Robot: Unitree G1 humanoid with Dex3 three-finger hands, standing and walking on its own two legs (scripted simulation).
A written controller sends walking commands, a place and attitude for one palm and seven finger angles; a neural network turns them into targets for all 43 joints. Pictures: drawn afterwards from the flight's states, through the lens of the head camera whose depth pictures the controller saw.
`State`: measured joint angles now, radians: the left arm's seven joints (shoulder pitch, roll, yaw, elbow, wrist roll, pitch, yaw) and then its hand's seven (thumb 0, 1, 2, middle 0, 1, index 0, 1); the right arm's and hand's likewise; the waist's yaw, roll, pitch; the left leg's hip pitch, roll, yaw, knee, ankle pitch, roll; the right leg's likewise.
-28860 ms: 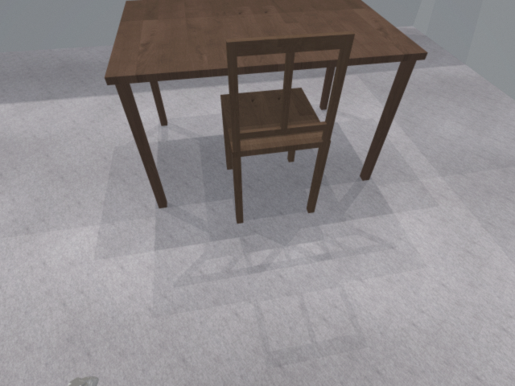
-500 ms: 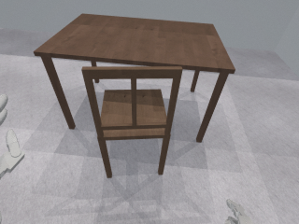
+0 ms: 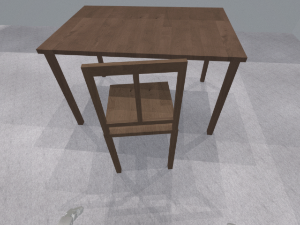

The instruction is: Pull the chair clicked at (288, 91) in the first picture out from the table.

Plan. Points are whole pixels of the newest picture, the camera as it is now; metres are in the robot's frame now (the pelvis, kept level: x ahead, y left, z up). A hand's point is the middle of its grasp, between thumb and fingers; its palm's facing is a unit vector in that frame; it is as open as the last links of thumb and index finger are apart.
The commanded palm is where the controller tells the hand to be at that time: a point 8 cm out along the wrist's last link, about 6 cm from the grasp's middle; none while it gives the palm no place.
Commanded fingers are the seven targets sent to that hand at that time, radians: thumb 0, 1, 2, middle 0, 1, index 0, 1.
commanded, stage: let the arm hang, fingers relaxed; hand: left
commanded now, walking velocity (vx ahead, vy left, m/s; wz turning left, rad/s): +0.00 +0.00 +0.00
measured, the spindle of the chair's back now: (138, 99) +0.63 +0.07 -0.07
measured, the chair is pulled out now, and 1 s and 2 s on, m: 0.20 0.20 0.20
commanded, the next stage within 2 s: look to check the result in 0.88 s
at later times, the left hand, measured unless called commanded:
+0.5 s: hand out of the picture +0.04 +0.19 -0.15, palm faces -0.02 -0.97 -0.22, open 7.3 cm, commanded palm none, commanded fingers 0.00 0.90 0.90 -0.20 -0.30 -0.20 -0.30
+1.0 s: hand out of the picture +0.06 +0.19 -0.15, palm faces -0.03 -0.98 -0.21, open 7.3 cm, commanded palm none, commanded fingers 0.00 0.90 0.90 -0.20 -0.30 -0.20 -0.30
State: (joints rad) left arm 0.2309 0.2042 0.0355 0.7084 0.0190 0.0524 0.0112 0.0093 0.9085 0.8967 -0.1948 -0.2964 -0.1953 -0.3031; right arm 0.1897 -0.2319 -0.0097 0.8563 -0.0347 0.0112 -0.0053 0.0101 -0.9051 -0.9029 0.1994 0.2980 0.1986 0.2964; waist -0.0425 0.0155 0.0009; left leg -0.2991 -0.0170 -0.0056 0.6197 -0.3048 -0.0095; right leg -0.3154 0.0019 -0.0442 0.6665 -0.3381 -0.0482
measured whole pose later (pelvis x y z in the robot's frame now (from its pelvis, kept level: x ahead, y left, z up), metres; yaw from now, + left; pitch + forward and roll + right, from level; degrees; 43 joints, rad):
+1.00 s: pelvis +0.04 +0.02 +0.02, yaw -3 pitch +0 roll +0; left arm 0.23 0.15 0.02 1.15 0.00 0.00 0.04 0.01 0.92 0.90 -0.20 -0.30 -0.20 -0.30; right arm 0.25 -0.15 0.00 1.14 -0.03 0.00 -0.05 0.00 -0.91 -0.90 0.20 0.30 0.20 0.30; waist -0.01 0.01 0.04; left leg -0.11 0.00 0.05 0.36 -0.24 0.01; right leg -0.14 0.02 0.02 0.38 -0.24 -0.02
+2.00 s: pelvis +0.06 +0.01 +0.02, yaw -5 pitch +0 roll +1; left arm 0.27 0.14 0.03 1.14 0.01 0.00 0.02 0.01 0.92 0.90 -0.20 -0.30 -0.20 -0.30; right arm 0.27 -0.15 -0.01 1.14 -0.03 0.01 -0.04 0.00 -0.91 -0.90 0.20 0.30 0.20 0.30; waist -0.01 0.01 0.02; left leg -0.10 0.01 0.07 0.41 -0.30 0.00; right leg -0.15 0.04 0.03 0.46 -0.31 -0.04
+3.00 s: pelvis +0.25 -0.05 +0.01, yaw -9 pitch +2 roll +3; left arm 0.10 0.20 0.07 0.94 0.02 0.01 0.04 0.00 0.91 0.90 -0.20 -0.30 -0.20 -0.30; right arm 0.20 -0.21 -0.07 1.00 -0.03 0.08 -0.04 0.00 -0.90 -0.90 0.20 0.30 0.20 0.30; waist -0.01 0.02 0.12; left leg -0.34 -0.02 -0.01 0.96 -0.51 -0.03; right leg -0.22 -0.02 -0.05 0.56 -0.37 -0.06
